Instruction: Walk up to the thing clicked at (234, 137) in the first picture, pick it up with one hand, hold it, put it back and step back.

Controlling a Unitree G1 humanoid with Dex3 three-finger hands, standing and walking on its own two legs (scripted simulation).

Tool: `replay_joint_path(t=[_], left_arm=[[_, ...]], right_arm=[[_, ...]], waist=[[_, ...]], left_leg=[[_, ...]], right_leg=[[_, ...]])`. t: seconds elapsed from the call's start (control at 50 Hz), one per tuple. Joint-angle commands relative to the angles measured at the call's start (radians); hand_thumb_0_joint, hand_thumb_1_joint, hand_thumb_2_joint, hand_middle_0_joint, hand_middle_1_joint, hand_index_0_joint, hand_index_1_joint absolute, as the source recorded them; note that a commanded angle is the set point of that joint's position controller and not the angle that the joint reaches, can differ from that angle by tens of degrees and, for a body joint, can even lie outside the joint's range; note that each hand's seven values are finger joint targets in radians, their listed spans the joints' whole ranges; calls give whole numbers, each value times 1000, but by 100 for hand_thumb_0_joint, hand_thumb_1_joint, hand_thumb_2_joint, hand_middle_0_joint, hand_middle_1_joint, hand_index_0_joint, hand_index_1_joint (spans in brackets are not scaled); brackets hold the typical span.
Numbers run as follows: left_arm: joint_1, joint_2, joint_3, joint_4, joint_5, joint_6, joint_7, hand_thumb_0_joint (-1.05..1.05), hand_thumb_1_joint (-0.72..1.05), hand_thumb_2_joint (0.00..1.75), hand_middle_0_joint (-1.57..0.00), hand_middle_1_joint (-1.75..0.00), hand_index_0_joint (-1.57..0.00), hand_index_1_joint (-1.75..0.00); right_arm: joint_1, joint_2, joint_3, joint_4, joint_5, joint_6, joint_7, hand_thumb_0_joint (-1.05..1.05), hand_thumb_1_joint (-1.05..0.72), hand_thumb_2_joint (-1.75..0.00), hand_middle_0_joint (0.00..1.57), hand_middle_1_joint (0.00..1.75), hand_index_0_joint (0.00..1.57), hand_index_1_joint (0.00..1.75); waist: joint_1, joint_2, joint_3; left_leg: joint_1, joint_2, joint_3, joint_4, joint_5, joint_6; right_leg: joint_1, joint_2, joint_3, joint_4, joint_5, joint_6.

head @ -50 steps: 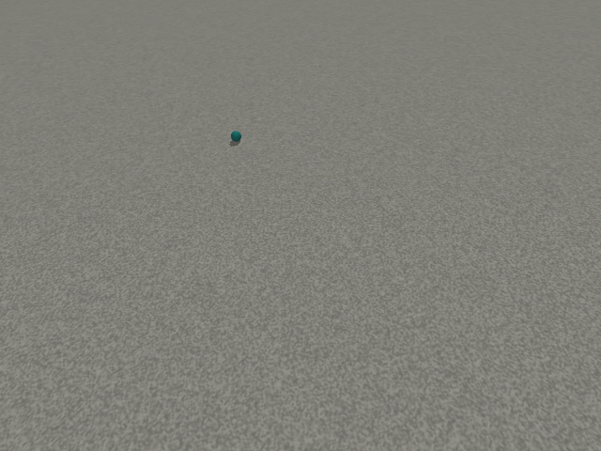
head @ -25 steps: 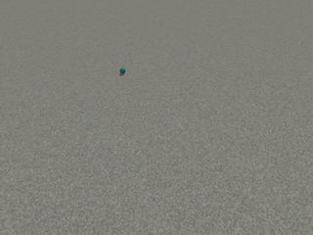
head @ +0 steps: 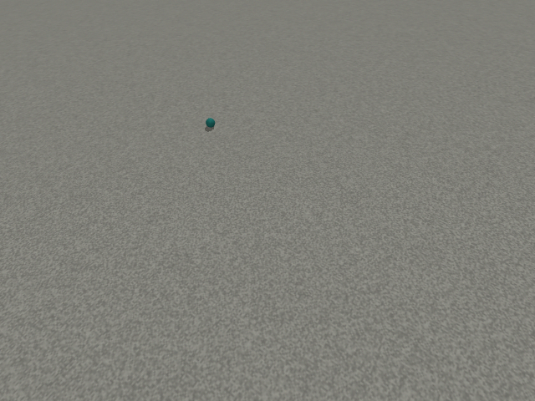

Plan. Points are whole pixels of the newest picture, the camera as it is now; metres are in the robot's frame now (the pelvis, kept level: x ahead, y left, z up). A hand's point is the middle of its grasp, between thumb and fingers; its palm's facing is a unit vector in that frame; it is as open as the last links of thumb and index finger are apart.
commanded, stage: stand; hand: left
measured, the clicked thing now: (210, 122) +1.94 +0.47 -0.75
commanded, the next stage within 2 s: walk up in 0.12 s
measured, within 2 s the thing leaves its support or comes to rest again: neither
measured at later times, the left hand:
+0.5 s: hand out of the picture +0.07 +0.39 -0.17, palm faces +0.12 -0.91 -0.40, open 7.4 cm
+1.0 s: hand (111, 260) +0.46 +0.41 -0.15, palm faces -0.01 -0.94 -0.35, open 7.4 cm
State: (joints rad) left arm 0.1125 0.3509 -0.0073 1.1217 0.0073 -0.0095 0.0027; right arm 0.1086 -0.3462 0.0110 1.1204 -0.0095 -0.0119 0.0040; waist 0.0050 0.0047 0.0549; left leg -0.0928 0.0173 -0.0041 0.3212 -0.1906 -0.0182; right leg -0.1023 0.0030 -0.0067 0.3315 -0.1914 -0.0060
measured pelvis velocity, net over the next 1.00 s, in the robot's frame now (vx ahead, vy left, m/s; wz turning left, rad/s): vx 0.36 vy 0.12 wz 0.09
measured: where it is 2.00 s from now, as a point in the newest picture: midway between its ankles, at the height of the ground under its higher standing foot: (252, 251)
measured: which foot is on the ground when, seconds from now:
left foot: down 0.00-0.20, up 0.22-0.48, down 0.50-1.00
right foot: down 0.00-0.52, up 0.54-1.00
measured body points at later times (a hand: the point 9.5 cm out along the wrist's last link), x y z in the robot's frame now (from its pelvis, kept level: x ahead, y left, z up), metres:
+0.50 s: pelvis +0.10 +0.08 -0.02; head +0.09 +0.10 +0.42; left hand +0.06 +0.44 -0.15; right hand +0.24 -0.26 -0.10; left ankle +0.19 +0.22 -0.75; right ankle -0.01 -0.11 -0.75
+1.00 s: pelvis +0.36 +0.12 -0.02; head +0.38 +0.12 +0.43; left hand +0.46 +0.45 -0.13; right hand +0.37 -0.20 -0.14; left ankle +0.19 +0.22 -0.75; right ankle +0.54 -0.01 -0.73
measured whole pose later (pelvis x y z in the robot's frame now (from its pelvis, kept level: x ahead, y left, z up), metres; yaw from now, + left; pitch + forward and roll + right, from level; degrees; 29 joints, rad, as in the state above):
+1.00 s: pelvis +0.36 +0.12 -0.02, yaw +5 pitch +0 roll +2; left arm 0.13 0.44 0.05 0.96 0.02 -0.01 -0.11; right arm 0.41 -0.40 -0.06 0.96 -0.01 -0.09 0.05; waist -0.05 -0.03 0.04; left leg 0.14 0.00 0.10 0.28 -0.41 -0.01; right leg -0.53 -0.10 -0.04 0.56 -0.05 -0.03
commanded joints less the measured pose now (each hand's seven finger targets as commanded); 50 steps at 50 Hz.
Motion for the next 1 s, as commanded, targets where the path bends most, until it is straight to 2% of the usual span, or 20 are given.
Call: replay_joint_path(t=[0.0, 0.08, 0.1, 0.12, 0.16, 0.18, 0.2, 0.3, 0.38, 0.42, 0.46, 0.48, 0.5, 0.52, 0.54, 0.6, 0.64, 0.76, 0.92, 0.98], left_arm=[[-31, 215, 44, -60, -2, -25, 8, 0, 90, 90, -20, -30, -20, -30], [-34, 213, 44, -66, 1, -24, 9, 0, 90, 90, -20, -30, -20, -30], [37, 340, 123, -108, 16, -49, -28, 0, 90, 90, -20, -30, -20, -30], [50, 328, 126, -105, 27, -51, -40, 0, 90, 90, -20, -30, -20, -30], [90, 344, 144, -112, 28, -56, -49, 0, 90, 90, -20, -30, -20, -30], [148, 367, 153, -110, 31, -67, -45, 0, 90, 90, -20, -30, -20, -30], [134, 379, 155, -130, 35, -78, -42, 0, 90, 90, -20, -30, -20, -30], [47, 354, 151, -183, 27, -84, -47, 0, 90, 90, -20, -30, -20, -30], [-9, 386, 147, -223, 24, -85, -57, 0, 90, 90, -20, -30, -20, -30], [-43, 384, 147, -224, 24, -81, -64, 0, 90, 90, -20, -30, -20, -30], [-22, 329, 128, -220, 28, -76, -65, 0, 90, 90, -20, -30, -20, -30], [49, 267, 109, -214, 27, -70, -65, 0, 90, 90, -20, -30, -20, -30], [90, 187, 80, -228, 22, -70, -68, 0, 90, 90, -20, -30, -20, -30], [90, 257, 89, -242, 8, -67, -60, 0, 90, 90, -20, -30, -20, -30], [82, 326, 93, -237, 13, -68, -55, 0, 90, 90, -20, -30, -20, -30], [143, 346, 111, -169, -15, -61, -67, 0, 90, 90, -20, -30, -20, -30], [174, 322, 115, -156, -15, -46, -84, 0, 90, 90, -20, -30, -20, -30], [40, 294, 120, -235, 9, -39, -109, 0, 90, 90, -20, -30, -20, -30], [-201, 219, 95, -318, 9, -54, -113, 0, 90, 90, -20, -30, -20, -30], [-94, 229, 109, -288, 3, -51, -98, 0, 90, 90, -20, -30, -20, -30]], right_arm=[[-28, -208, -44, -53, 2, -18, -13, 0, -90, -90, 20, 30, 20, 30], [-34, -214, -47, -57, 0, -19, -15, 0, -90, -90, 20, 30, 20, 30], [20, -318, -123, -110, -11, -40, 19, 0, -90, -90, 20, 30, 20, 30], [-10, -322, -128, -119, -22, -41, 35, 0, -90, -90, 20, 30, 20, 30], [-127, -268, -118, -177, -30, -37, 50, 0, -90, -90, 20, 30, 20, 30], [-179, -235, -116, -207, -33, -40, 54, 0, -90, -90, 20, 30, 20, 30], [-181, -236, -119, -214, -33, -46, 53, 0, -90, -90, 20, 30, 20, 30], [-61, -272, -144, -198, -18, -50, 88, 0, -90, -90, 20, 30, 20, 30], [-33, -264, -149, -213, -17, -44, 106, 0, -90, -90, 20, 30, 20, 30], [76, -265, -162, -184, -11, -47, 104, 0, -90, -90, 20, 30, 20, 30], [242, -308, -190, -131, -15, -54, 87, 0, -90, -90, 20, 30, 20, 30], [375, -364, -210, -96, -24, -62, 71, 0, -90, -90, 20, 30, 20, 30], [453, -438, -224, -102, -34, -64, 51, 0, -90, -90, 20, 30, 20, 30], [323, -504, -220, -165, -14, -73, 50, 0, -90, -90, 20, 30, 20, 30], [195, -506, -221, -204, 12, -70, 53, 0, -90, -90, 20, 30, 20, 30], [78, -368, -167, -246, 5, -91, 43, 0, -90, -90, 20, 30, 20, 30], [103, -329, -152, -240, 10, -105, 42, 0, -90, -90, 20, 30, 20, 30], [154, -345, -157, -252, 10, -123, 42, 0, -90, -90, 20, 30, 20, 30], [263, -340, -156, -245, 2, -107, 28, 0, -90, -90, 20, 30, 20, 30], [256, -349, -159, -257, -7, -96, 12, 0, -90, -90, 20, 30, 20, 30]], waist=[[-6, -13, -71], [-4, 0, -91], [7, -1, -213], [29, 21, -134], [80, -61, 36], [124, -179, 62], [131, -120, 75], [48, -146, 18], [11, -193, 70], [-48, -142, 31], [-134, 27, -65], [-186, 225, -138], [-195, 416, -139], [-146, 314, -116], [-93, 244, -46], [1, 88, 32], [11, 111, 55], [-17, 88, 97], [-84, 66, 45], [-28, 72, -46]], left_leg=[[7, 110, -84, -49, 131, 38], [16, 112, -82, -42, 154, 38], [-29, 85, -119, 64, -400, 126], [-186, 94, -145, 85, -539, 142], [-496, 29, -36, 251, -447, 91], [-641, 2, 25, 478, -319, 69], [-702, 49, -45, 537, -270, 49], [-551, 83, -38, 460, -221, 23], [-325, 94, 17, 329, -51, 8], [-108, 73, 72, 268, 55, 18], [200, 30, 97, 252, 17, 44], [380, 37, 25, 195, -195, 81], [382, 227, -348, 21, -539, 107], [218, 390, -743, -226, -809, 179], [87, 453, -792, -273, -821, 250], [-85, 267, -313, -164, -454, 134], [-153, 217, -187, -205, -358, 85], [-34, 255, -115, -254, -276, 192], [118, 211, 3, -123, 244, 151], [147, 221, 7, 65, 450, 151]], right_leg=[[9, -132, 101, -60, 147, -21], [14, -134, 104, -54, 173, -24], [71, -90, 74, 60, -355, -57], [25, -130, 133, 76, -504, -83], [57, -235, 292, -76, -698, -144], [138, -378, 458, -231, -713, -209], [169, -455, 518, -261, -587, -259], [157, -297, 231, -239, -472, -192], [-103, -260, 70, -224, -367, -162], [-216, -241, 5, -132, -383, -149], [-355, -187, -74, 180, -216, -124], [-487, -90, -140, 527, -196, -102], [-650, 29, -50, 816, -400, -75], [-653, 35, 71, 910, -364, -65], [-610, -47, 118, 938, -298, -72], [-513, -124, 140, 804, -92, -32], [-452, -118, 101, 729, -2, -4], [-579, -140, 64, 525, 96, 37], [-450, -94, -66, 206, 161, -25], [-273, -48, -77, 194, 79, -56]])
